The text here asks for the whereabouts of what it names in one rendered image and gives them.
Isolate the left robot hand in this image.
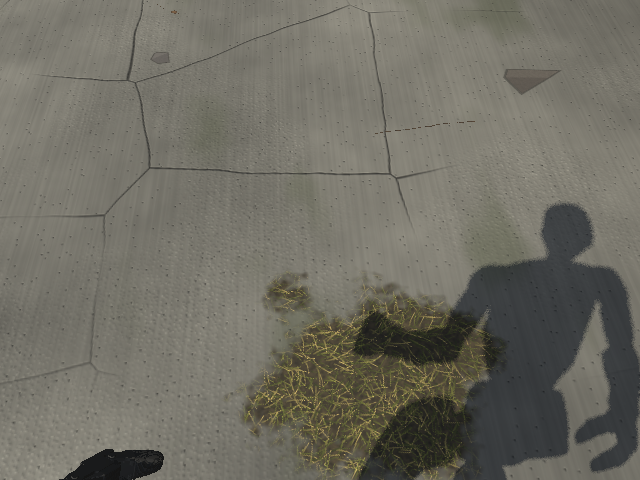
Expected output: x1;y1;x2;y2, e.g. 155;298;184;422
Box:
59;449;164;480

